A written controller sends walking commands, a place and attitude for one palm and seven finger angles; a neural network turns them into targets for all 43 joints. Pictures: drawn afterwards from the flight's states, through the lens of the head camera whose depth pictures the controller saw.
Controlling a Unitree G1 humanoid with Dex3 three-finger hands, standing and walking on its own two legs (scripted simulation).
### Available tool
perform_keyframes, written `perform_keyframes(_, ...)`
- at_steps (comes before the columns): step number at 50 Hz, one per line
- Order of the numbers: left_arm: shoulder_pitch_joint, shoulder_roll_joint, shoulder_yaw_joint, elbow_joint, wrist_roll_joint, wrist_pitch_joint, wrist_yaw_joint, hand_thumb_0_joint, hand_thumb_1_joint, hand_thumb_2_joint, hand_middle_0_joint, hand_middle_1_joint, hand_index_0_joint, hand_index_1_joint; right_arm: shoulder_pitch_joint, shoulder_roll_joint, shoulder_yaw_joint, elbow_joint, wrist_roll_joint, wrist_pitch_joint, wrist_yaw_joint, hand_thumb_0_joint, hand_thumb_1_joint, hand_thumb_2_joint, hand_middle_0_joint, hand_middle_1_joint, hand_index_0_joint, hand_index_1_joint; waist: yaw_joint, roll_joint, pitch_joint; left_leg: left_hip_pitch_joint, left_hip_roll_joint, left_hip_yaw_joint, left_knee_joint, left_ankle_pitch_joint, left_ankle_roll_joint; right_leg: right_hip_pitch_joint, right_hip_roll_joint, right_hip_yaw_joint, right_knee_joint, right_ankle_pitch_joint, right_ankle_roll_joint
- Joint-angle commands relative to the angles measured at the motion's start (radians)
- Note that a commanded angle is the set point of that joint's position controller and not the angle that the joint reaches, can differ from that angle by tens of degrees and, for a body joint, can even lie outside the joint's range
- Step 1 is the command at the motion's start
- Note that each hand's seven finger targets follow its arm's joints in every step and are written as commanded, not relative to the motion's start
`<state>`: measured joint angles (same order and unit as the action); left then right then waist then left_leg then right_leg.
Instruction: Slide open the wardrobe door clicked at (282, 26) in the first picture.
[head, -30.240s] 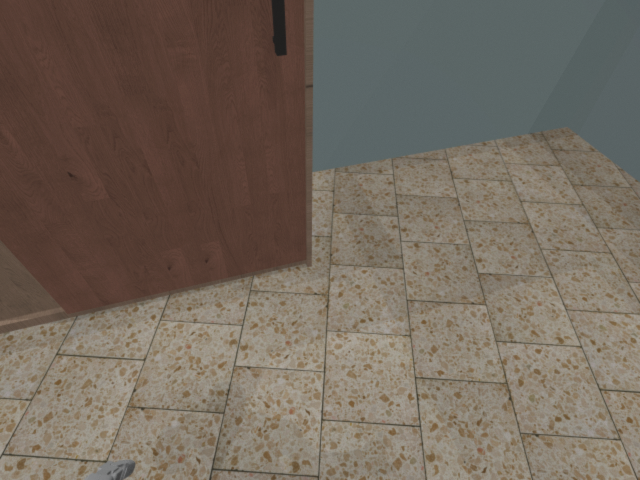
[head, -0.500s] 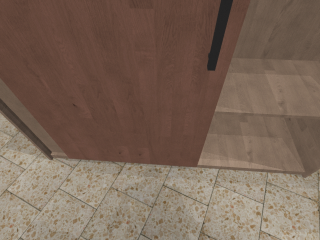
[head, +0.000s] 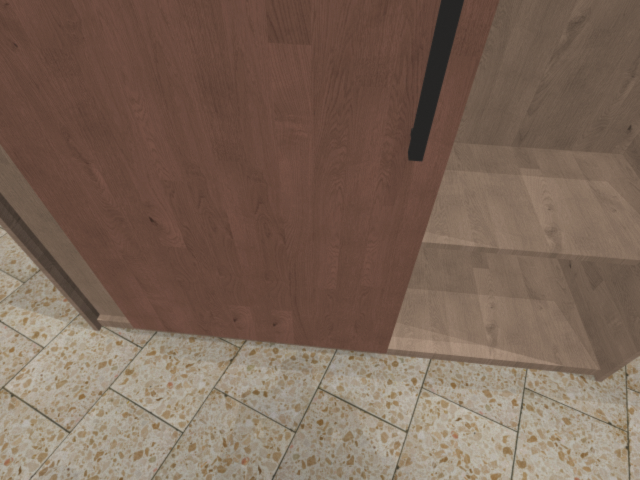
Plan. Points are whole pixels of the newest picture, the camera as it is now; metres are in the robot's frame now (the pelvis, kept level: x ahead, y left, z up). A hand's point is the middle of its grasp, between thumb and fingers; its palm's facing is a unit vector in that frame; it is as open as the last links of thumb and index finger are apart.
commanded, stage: let the arm hang, fingers relaxed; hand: right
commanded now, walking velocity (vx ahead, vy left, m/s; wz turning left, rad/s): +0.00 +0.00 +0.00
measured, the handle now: (439, 40) +0.59 -0.11 +0.27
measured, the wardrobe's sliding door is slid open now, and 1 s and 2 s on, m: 0.69 0.69 0.69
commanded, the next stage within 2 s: look to check the result in 0.14 s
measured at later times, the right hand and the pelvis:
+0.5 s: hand out of the picture +0.01 -0.19 -0.18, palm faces +0.01 +0.98 -0.21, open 7.4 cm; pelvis +0.00 +0.00 +0.00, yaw +0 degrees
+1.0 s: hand out of the picture +0.08 -0.22 -0.16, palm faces -0.01 +0.96 -0.28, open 7.4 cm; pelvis +0.01 +0.00 +0.00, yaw +0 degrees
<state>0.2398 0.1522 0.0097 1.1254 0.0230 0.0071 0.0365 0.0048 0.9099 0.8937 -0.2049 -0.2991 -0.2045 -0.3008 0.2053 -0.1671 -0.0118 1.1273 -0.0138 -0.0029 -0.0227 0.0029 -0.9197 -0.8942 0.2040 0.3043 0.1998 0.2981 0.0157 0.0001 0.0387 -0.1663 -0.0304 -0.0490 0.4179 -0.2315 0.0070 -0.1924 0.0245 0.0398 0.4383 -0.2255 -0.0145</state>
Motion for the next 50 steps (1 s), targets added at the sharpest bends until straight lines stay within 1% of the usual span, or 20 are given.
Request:
perform_keyframes(1, 0.048, 0.111, 0.019, -0.033, -0.002, -0.015, 0.010, 0.000, 0.900, 0.900, -0.200, -0.300, -0.200, -0.300, 0.057, -0.109, -0.016, -0.028, 0.004, -0.007, -0.008, 0.000, -0.900, -0.900, 0.200, 0.300, 0.200, 0.300, -0.007, -0.025, 0.019, -0.038, 0.098, -0.060, -0.081, 0.062, 0.029, -0.014, -0.107, 0.081, -0.092, 0.096, -0.026)
perform_keyframes(4, 0.046, 0.115, 0.021, -0.035, -0.003, -0.015, 0.008, 0.000, 0.900, 0.900, -0.200, -0.300, -0.200, -0.300, 0.061, -0.113, -0.015, -0.026, 0.003, -0.009, -0.008, 0.000, -0.900, -0.900, 0.200, 0.300, 0.200, 0.300, -0.006, -0.013, 0.020, -0.044, 0.099, -0.063, -0.088, 0.052, 0.029, -0.010, -0.105, 0.079, -0.087, 0.093, -0.026)
perform_keyframes(7, 0.044, 0.120, 0.023, -0.035, -0.001, -0.012, 0.008, 0.000, 0.900, 0.900, -0.200, -0.300, -0.200, -0.300, 0.062, -0.112, -0.015, -0.023, 0.003, -0.008, -0.007, 0.000, -0.900, -0.900, 0.200, 0.300, 0.200, 0.300, -0.004, -0.019, 0.031, -0.060, 0.097, -0.066, -0.096, 0.013, 0.031, -0.014, -0.101, 0.081, -0.095, 0.047, -0.026)
perform_keyframes(11, 0.043, 0.131, 0.025, -0.036, -0.003, -0.015, 0.008, 0.000, 0.900, 0.900, -0.200, -0.300, -0.200, -0.300, 0.058, -0.119, -0.016, -0.024, 0.002, -0.010, -0.007, 0.000, -0.900, -0.900, 0.200, 0.300, 0.200, 0.300, -0.002, -0.008, 0.006, -0.046, 0.096, -0.064, -0.088, 0.035, 0.032, -0.003, -0.106, 0.088, -0.091, 0.072, -0.029)
perform_keyframes(14, 0.031, 0.138, 0.026, -0.037, -0.003, -0.016, 0.008, 0.000, 0.900, 0.900, -0.200, -0.300, -0.200, -0.300, 0.061, -0.124, -0.016, -0.021, 0.002, -0.010, -0.006, 0.000, -0.900, -0.900, 0.200, 0.300, 0.200, 0.300, -0.005, -0.024, 0.003, -0.049, 0.098, -0.062, -0.086, 0.040, 0.031, 0.004, -0.109, 0.088, -0.091, 0.075, -0.031)
perform_keyframes(18, 0.024, 0.156, 0.027, -0.041, -0.006, -0.019, 0.009, 0.000, 0.900, 0.900, -0.200, -0.300, -0.200, -0.300, 0.058, -0.140, -0.019, -0.021, 0.002, -0.013, -0.006, 0.000, -0.900, -0.900, 0.200, 0.300, 0.200, 0.300, -0.007, -0.008, -0.017, -0.033, 0.101, -0.059, -0.082, 0.072, 0.031, 0.019, -0.112, 0.087, -0.084, 0.112, -0.032)
perform_keyframes(20, 0.018, 0.156, 0.028, -0.039, -0.005, -0.018, 0.009, 0.000, 0.900, 0.900, -0.200, -0.300, -0.200, -0.300, 0.047, -0.137, -0.018, -0.018, 0.002, -0.013, -0.006, 0.000, -0.900, -0.900, 0.200, 0.300, 0.200, 0.300, -0.004, -0.007, -0.005, -0.039, 0.102, -0.062, -0.084, 0.073, 0.031, 0.019, -0.110, 0.088, -0.087, 0.111, -0.031)
perform_keyframes(22, 0.012, 0.163, 0.028, -0.038, -0.004, -0.018, 0.009, 0.000, 0.900, 0.900, -0.200, -0.300, -0.200, -0.300, 0.039, -0.145, -0.020, -0.017, 0.002, -0.013, -0.005, 0.000, -0.900, -0.900, 0.200, 0.300, 0.200, 0.300, -0.004, -0.017, 0.004, -0.037, 0.102, -0.062, -0.084, 0.070, 0.031, 0.011, -0.111, 0.092, -0.094, 0.106, -0.031)
perform_keyframes(23, 0.007, 0.170, 0.029, -0.042, -0.006, -0.019, 0.008, 0.000, 0.900, 0.900, -0.200, -0.300, -0.200, -0.300, 0.046, -0.154, -0.020, -0.020, 0.002, -0.015, -0.006, 0.000, -0.900, -0.900, 0.200, 0.300, 0.200, 0.300, -0.008, -0.008, -0.013, -0.033, 0.102, -0.064, -0.086, 0.081, 0.032, 0.026, -0.113, 0.089, -0.088, 0.121, -0.032)
perform_keyframes(26, -0.004, 0.177, 0.029, -0.039, -0.005, -0.021, 0.007, 0.000, 0.900, 0.900, -0.200, -0.300, -0.200, -0.300, 0.029, -0.162, -0.022, -0.021, 0.003, -0.016, -0.005, 0.000, -0.900, -0.900, 0.200, 0.300, 0.200, 0.300, -0.005, -0.019, -0.016, -0.024, 0.108, -0.065, -0.087, 0.092, 0.032, 0.029, -0.111, 0.090, -0.092, 0.128, -0.031)
perform_keyframes(30, -0.027, 0.195, 0.030, -0.042, -0.004, -0.021, 0.005, 0.000, 0.900, 0.900, -0.200, -0.300, -0.200, -0.300, 0.005, -0.181, -0.023, -0.025, 0.003, -0.018, -0.003, 0.000, -0.900, -0.900, 0.200, 0.300, 0.200, 0.300, -0.005, -0.003, -0.007, -0.026, 0.110, -0.065, -0.096, 0.094, 0.032, 0.034, -0.113, 0.089, -0.099, 0.130, -0.028)
perform_keyframes(32, -0.038, 0.208, 0.031, -0.042, -0.004, -0.022, 0.004, 0.000, 0.900, 0.900, -0.200, -0.300, -0.200, -0.300, -0.006, -0.194, -0.026, -0.029, 0.003, -0.019, -0.001, 0.000, -0.900, -0.900, 0.200, 0.300, 0.200, 0.300, -0.006, -0.021, -0.006, -0.019, 0.112, -0.069, -0.101, 0.093, 0.033, 0.032, -0.114, 0.090, -0.103, 0.128, -0.028)
perform_keyframes(37, -0.060, 0.231, 0.032, -0.046, -0.004, -0.025, 0.002, 0.000, 0.900, 0.900, -0.200, -0.300, -0.200, -0.300, -0.031, -0.219, -0.029, -0.035, 0.004, -0.024, 0.000, 0.000, -0.900, -0.900, 0.200, 0.300, 0.200, 0.300, -0.005, 0.001, -0.038, 0.003, 0.117, -0.069, -0.103, 0.138, 0.033, 0.057, -0.115, 0.089, -0.101, 0.168, -0.025)
perform_keyframes(39, -0.071, 0.239, 0.032, -0.049, -0.004, -0.026, 0.001, 0.000, 0.900, 0.900, -0.200, -0.300, -0.200, -0.300, -0.043, -0.227, -0.030, -0.038, 0.004, -0.025, 0.000, 0.000, -0.900, -0.900, 0.200, 0.300, 0.200, 0.300, -0.005, -0.011, -0.035, 0.005, 0.119, -0.067, -0.103, 0.156, 0.033, 0.060, -0.118, 0.087, -0.103, 0.187, -0.024)
perform_keyframes(42, -0.081, 0.255, 0.032, -0.049, -0.005, -0.029, 0.002, 0.000, 0.900, 0.900, -0.200, -0.300, -0.200, -0.300, -0.057, -0.243, -0.033, -0.042, 0.005, -0.027, 0.001, 0.000, -0.900, -0.900, 0.200, 0.300, 0.200, 0.300, -0.006, -0.010, -0.061, 0.030, 0.122, -0.067, -0.099, 0.197, 0.034, 0.078, -0.122, 0.088, -0.104, 0.224, -0.023)
perform_keyframes(43, -0.089, 0.259, 0.033, -0.053, -0.006, -0.028, 0.001, 0.000, 0.900, 0.900, -0.200, -0.300, -0.200, -0.300, -0.056, -0.247, -0.033, -0.043, 0.004, -0.028, 0.001, 0.000, -0.900, -0.900, 0.200, 0.300, 0.200, 0.300, -0.008, -0.001, -0.062, 0.025, 0.121, -0.067, -0.102, 0.198, 0.033, 0.085, -0.122, 0.087, -0.103, 0.228, -0.023)
perform_keyframes(44, -0.093, 0.259, 0.032, -0.051, -0.005, -0.028, 0.001, 0.000, 0.900, 0.900, -0.200, -0.300, -0.200, -0.300, -0.065, -0.247, -0.032, -0.044, 0.005, -0.026, 0.001, 0.000, -0.900, -0.900, 0.200, 0.300, 0.200, 0.300, -0.006, -0.016, -0.048, 0.022, 0.123, -0.066, -0.104, 0.187, 0.033, 0.080, -0.122, 0.088, -0.110, 0.221, -0.023)
perform_keyframes(47, -0.106, 0.275, 0.032, -0.050, -0.004, -0.027, -0.001, 0.000, 0.900, 0.900, -0.200, -0.300, -0.200, -0.300, -0.076, -0.260, -0.033, -0.044, 0.006, -0.027, 0.004, 0.000, -0.900, -0.900, 0.200, 0.300, 0.200, 0.300, -0.006, 0.000, -0.040, 0.021, 0.123, -0.071, -0.117, 0.167, 0.033, 0.078, -0.122, 0.088, -0.120, 0.197, -0.020)
perform_keyframes(48, -0.105, 0.278, 0.032, -0.054, -0.005, -0.027, -0.002, 0.000, 0.900, 0.900, -0.200, -0.300, -0.200, -0.300, -0.074, -0.265, -0.034, -0.048, 0.004, -0.028, 0.003, 0.000, -0.900, -0.900, 0.200, 0.300, 0.200, 0.300, -0.007, -0.006, -0.059, 0.030, 0.123, -0.073, -0.117, 0.176, 0.034, 0.089, -0.123, 0.090, -0.115, 0.212, -0.022)
perform_keyframes(50, -0.111, 0.282, 0.031, -0.052, -0.004, -0.029, -0.002, 0.000, 0.900, 0.900, -0.200, -0.300, -0.200, -0.300, -0.084, -0.270, -0.034, -0.048, 0.006, -0.028, 0.004, 0.000, -0.900, -0.900, 0.200, 0.300, 0.200, 0.300, -0.006, -0.005, -0.064, 0.037, 0.126, -0.071, -0.115, 0.196, 0.033, 0.095, -0.124, 0.088, -0.117, 0.226, -0.020)
